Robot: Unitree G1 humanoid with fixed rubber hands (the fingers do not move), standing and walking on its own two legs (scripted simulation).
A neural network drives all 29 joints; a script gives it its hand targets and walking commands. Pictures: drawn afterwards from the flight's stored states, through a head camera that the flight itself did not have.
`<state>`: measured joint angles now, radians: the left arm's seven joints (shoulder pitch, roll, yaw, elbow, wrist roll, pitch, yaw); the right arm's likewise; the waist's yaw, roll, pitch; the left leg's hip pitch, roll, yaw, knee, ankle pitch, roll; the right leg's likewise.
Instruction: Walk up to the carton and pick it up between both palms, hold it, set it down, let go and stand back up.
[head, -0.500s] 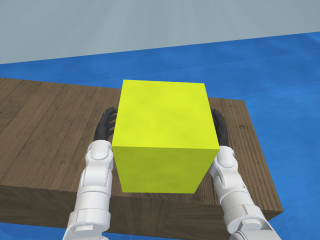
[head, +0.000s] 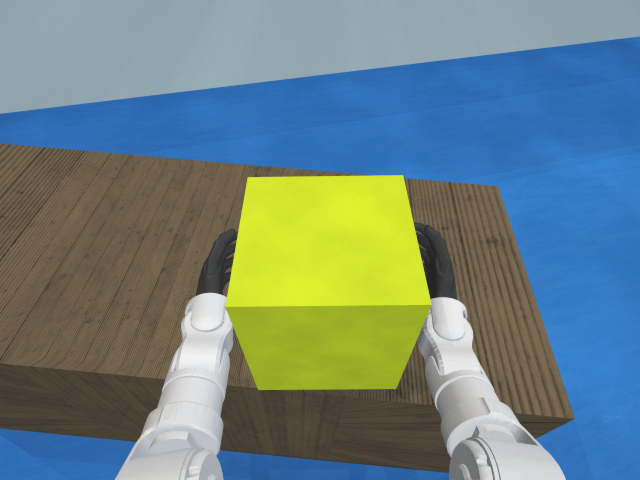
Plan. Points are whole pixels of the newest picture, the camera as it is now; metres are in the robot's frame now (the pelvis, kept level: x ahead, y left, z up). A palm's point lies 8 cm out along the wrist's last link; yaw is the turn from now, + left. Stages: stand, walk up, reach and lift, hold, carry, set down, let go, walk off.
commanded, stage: set down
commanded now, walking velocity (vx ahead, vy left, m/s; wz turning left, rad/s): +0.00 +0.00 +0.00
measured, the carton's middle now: (326, 289) +0.37 -0.02 +0.01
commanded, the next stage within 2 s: none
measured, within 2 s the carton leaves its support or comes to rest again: rests again in 1.92 s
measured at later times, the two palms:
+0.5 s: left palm (228, 301) +0.37 +0.12 -0.02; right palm (433, 293) +0.36 -0.17 +0.00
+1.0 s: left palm (229, 314) +0.36 +0.13 -0.04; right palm (429, 302) +0.36 -0.17 -0.01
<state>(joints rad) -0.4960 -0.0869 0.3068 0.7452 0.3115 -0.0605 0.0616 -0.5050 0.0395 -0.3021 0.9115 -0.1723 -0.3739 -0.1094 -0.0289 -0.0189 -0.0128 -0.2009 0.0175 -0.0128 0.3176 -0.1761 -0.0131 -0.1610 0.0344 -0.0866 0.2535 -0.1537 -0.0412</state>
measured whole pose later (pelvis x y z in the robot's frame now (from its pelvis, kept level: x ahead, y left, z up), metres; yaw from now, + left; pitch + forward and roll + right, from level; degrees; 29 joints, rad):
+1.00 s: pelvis +0.01 +0.00 -0.01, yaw -1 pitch +19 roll -1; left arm -0.52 -0.03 0.26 1.11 0.19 -0.44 0.17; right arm -0.56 0.00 -0.30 1.10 -0.21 -0.55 -0.10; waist -0.05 0.03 -0.17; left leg -0.56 0.02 0.00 0.42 -0.20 -0.01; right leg -0.52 0.03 -0.07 0.36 -0.17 -0.04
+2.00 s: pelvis -0.02 -0.01 -0.03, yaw -2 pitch +23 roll +0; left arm -0.65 -0.04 0.46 1.24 0.29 -0.61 0.12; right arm -0.65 0.03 -0.57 1.20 -0.40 -0.66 -0.07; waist -0.03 0.02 -0.16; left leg -0.75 0.03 0.02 0.58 -0.23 -0.02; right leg -0.75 0.04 -0.06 0.57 -0.22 -0.06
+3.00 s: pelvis -0.03 +0.00 -0.08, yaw -4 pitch +31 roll -2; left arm -0.73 0.16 0.02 1.24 -0.20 -0.53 0.11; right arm -0.77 -0.29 0.05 1.34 0.33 -0.56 0.00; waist 0.00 0.04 -0.27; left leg -1.09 0.06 0.02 0.94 -0.38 -0.01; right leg -1.07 0.05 -0.06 0.88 -0.34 -0.05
